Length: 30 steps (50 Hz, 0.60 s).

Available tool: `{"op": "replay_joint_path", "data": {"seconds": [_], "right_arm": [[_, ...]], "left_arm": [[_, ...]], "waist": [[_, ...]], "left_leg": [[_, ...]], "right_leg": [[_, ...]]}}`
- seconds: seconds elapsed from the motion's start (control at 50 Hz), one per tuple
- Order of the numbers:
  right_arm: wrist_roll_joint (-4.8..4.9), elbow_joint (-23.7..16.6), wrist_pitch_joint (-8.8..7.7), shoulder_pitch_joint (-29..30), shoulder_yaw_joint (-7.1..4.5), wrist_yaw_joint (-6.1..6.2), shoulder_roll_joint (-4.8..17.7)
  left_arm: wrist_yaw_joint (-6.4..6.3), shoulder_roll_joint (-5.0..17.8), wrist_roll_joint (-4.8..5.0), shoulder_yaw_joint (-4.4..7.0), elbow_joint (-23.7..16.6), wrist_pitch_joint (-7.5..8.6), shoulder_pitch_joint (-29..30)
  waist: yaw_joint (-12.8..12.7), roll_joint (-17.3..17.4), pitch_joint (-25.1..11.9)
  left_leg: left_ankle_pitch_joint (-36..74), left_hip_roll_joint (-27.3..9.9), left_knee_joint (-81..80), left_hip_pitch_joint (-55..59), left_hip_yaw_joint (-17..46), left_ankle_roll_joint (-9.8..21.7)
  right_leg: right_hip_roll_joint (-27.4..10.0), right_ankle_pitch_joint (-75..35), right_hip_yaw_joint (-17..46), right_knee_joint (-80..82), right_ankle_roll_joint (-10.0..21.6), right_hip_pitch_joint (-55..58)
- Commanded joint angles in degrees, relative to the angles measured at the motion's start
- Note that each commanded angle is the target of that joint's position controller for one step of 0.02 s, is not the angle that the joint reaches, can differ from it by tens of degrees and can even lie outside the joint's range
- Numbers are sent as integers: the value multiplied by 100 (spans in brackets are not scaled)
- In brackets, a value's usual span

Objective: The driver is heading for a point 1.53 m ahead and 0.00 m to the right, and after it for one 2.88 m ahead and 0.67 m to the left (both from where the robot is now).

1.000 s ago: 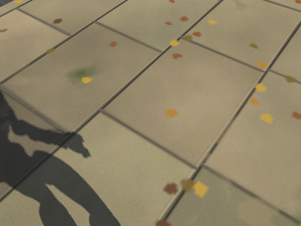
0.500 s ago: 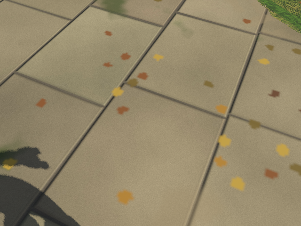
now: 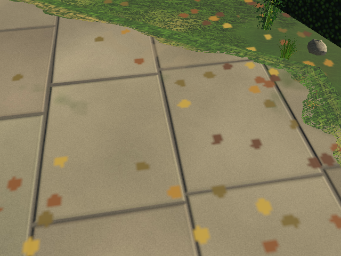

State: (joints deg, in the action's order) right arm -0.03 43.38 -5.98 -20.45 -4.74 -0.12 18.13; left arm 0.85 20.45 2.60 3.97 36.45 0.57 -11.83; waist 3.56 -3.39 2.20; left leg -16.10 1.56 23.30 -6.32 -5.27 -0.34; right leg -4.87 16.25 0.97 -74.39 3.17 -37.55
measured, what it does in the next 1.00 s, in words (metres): walks ahead: right foot, then left foot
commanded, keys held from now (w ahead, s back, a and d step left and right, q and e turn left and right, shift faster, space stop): w+e+shift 0.32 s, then w+shift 0.06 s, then w+q+shift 0.62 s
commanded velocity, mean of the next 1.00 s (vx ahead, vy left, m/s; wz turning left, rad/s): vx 1.00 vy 0.00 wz -0.14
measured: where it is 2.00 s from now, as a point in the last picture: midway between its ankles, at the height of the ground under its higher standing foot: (159, 56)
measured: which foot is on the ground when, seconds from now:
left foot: down 0.00-0.26, up 0.28-0.70, down 0.72-1.00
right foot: up 0.00-0.24, down 0.26-0.74, up 0.76-1.00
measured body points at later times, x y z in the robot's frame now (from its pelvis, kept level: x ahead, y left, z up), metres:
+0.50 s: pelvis +0.43 -0.06 +0.00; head +0.44 -0.07 +0.45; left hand +0.57 +0.17 -0.12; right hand +0.53 -0.36 -0.06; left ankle +0.65 +0.08 -0.65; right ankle +0.38 -0.08 -0.73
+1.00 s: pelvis +0.92 -0.13 +0.01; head +0.94 -0.13 +0.46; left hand +1.19 +0.07 -0.04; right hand +0.89 -0.40 -0.11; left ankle +0.88 -0.07 -0.74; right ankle +1.07 -0.35 -0.67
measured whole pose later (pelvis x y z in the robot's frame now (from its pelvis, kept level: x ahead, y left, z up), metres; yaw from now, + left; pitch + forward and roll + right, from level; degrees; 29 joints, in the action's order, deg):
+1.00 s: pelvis +0.92 -0.13 +0.01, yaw -4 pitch -1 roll +0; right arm 1.8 43.4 -4.1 -27.2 -2.4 -1.0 14.9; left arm 0.4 15.8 -1.6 0.3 33.7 8.0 -1.9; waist 4.7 -0.8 2.7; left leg -13.7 10.9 20.3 -4.3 10.0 8.2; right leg -3.9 9.0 9.9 -48.5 -1.3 -38.0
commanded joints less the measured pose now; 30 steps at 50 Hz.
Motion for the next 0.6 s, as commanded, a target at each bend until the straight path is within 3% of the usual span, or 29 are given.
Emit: {"op": "replay_joint_path", "data": {"seconds": [0.02, 0.06, 0.1, 0.12, 0.14, 0.18, 0.2, 0.22, 0.24, 0.26, 0.28, 0.3, 0.32, 0.34, 0.36, 0.38, 0.4, 0.42, 0.46, 0.5, 0.54, 0.58, 0.6], "right_arm": [[9, -294, -126, 606, -6, -8, 290], [-63, -249, -136, 648, -29, 30, 460], [-64, -120, -125, 390, -38, 58, 606], [-56, -47, -128, 233, -64, 79, 796], [-63, 3, -93, 162, -58, 96, 836], [-78, 46, -13, -116, -118, 175, 1191], [-50, 56, 57, -121, -159, 234, 1371], [-41, -26, 128, 60, -191, 265, 1491], [-35, -209, 143, 454, -211, 245, 1522], [45, -298, 70, 768, -134, 192, 1204], [-139, -583, -180, 373, 209, 80, 73], [127, -1002, -446, 77, 296, -16, 249], [254, -1116, -556, 989, 210, -23, 772], [305, -1135, -553, 1106, 203, 0, 695], [176, -914, -452, 849, 219, 50, 583], [90, -778, -331, 530, 202, 50, 567], [67, -634, -190, 324, 181, 33, 582], [51, -599, -86, 345, 193, 39, 509], [-32, -848, -10, 991, 318, 62, 216], [-51, -934, -33, 1541, 422, 8, 6], [38, -955, -92, 2006, 447, -70, -40], [195, -1062, -106, 2383, 399, -144, 79], [223, -1117, -110, 2602, 370, -210, 125]], "left_arm": [[98, -220, -25, -125, -547, 16, 139], [155, -113, -43, -124, -595, 67, 457], [246, -69, -69, -127, -677, 127, 924], [307, -145, -42, -156, -802, 154, 1183], [365, -80, -28, -137, -796, 184, 1287], [430, 142, -24, -36, -856, 230, 1346], [429, 269, 15, 41, -835, 208, 1043], [406, 521, 58, 184, -653, 145, 216], [339, 929, 56, 411, -264, 55, -1233], [211, 1108, 68, 529, 144, -16, -2320], [159, 1333, -50, 469, 82, -19, -1932], [148, 1189, -240, 371, -298, 139, -1459], [135, 822, -228, 346, -326, 242, -1500], [152, 675, -257, 278, -255, 360, -1143], [161, 464, -273, 199, -266, 441, -722], [124, 390, -335, 165, -310, 474, -386], [88, 164, -350, 84, -272, 470, -195], [59, 40, -308, 32, -171, 467, -184], [-27, 84, -295, 21, 9, 527, -418], [-83, 124, -271, 11, 150, 582, -620], [-66, 239, -218, 17, 336, 660, -973], [-28, 325, -196, 25, 548, 671, -1271], [-23, 196, -228, -17, 671, 633, -1466]], "waist": [[-362, 666, 345], [-307, 483, 570], [-122, 228, 729], [-72, 261, 763], [-76, 188, 787], [-235, 629, 421], [-543, 960, 184], [-1055, 1228, -236], [-1778, 1245, -857], [-2182, 462, -988], [-1231, -1650, -1028], [-902, -1370, -2352], [-1194, -134, -1584], [-734, 686, -637], [-373, 1086, -319], [-92, 868, -134], [66, 712, 49], [80, 563, 206], [-210, 351, 485], [-534, 293, 468], [-869, 350, 470], [-1066, 290, 665], [-1155, 394, 722]], "left_leg": [[1183, -1582, -1345, 99, 1035, 736], [1584, -1410, -1563, -47, 365, 651], [2106, -1250, -1664, 156, -175, 451], [2332, -1381, -1715, 286, -212, 349], [3452, -1241, -1569, 501, -548, 201], [6434, -1253, -890, 849, -780, 26], [7747, -1388, -281, 998, -790, 12], [8695, -1510, 753, 895, -761, 61], [8770, -1538, 2305, 156, -600, 150], [4737, -829, 4637, -1245, -612, 77], [-1610, 224, 7041, -3251, -50, -30], [-1584, 226, 7460, -4418, 1367, 110], [-935, -61, 6724, -4541, 1451, 309], [-542, -270, 5963, -4383, 1400, 326], [-305, -548, 5507, -3828, 1421, 232], [-149, -707, 5152, -3349, 1450, 94], [-71, -916, 4856, -3055, 1341, -20], [6, -1059, 4546, -2931, 1165, -123], [933, -1139, 3780, -3036, 868, -284], [2415, -1070, 2656, -2664, 640, -250], [3459, -840, 1728, -2207, 408, -113], [3453, -685, 1078, -2592, 426, 42], [3225, -543, 846, -3035, 348, 144]], "right_leg": [[-530, -623, 463, 275, -52, -1043], [-413, -1398, 218, 974, -97, -945], [-217, -1984, -179, 1819, 16, -760], [-207, -2186, -280, 2222, 113, -622], [30, -2136, -586, 2597, 219, -406], [633, -1928, -1196, 2955, 381, 515], [841, -1589, -1312, 2925, 453, 960], [981, -1205, -1295, 2806, 596, 1859], [966, -1067, -956, 2889, 879, 3567], [597, -1536, -170, 3683, 1183, 5280], [22, -1835, 1582, 3610, 1712, 6237], [-1027, 1399, 4644, 5134, 2733, 6826], [-994, 2488, 4995, 6083, 2258, 6016], [-961, 2189, 4634, 6328, 2018, 4770], [-755, 1535, 4052, 6257, 1849, 3825], [-482, 1080, 3509, 6208, 1800, 3023], [-300, 728, 2877, 6285, 1679, 2443], [-188, 364, 2337, 6312, 1574, 1988], [57, -524, 1464, 6433, 1436, 1485], [299, -773, 713, 6459, 1178, 1338], [162, -658, 447, 6812, 1038, 1542], [-106, -990, 265, 6957, 906, 2530], [-127, -1479, 73, 6896, 759, 3271]]}}
Keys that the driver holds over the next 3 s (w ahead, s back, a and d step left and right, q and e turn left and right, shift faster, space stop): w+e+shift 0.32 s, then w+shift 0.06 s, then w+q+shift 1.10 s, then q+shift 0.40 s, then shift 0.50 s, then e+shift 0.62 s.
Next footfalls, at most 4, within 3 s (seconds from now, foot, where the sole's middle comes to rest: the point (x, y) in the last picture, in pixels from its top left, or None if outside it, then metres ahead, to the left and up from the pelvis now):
0.26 right None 0.42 -0.10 -0.77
0.72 left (183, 163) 0.92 -0.08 -0.77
1.18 right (217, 100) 1.32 -0.31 -0.77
1.62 left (150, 66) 1.64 0.06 -0.77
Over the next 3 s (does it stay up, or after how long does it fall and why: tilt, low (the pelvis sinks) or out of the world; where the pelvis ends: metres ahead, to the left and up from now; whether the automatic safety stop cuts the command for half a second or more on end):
stays up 1.77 -0.02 0.01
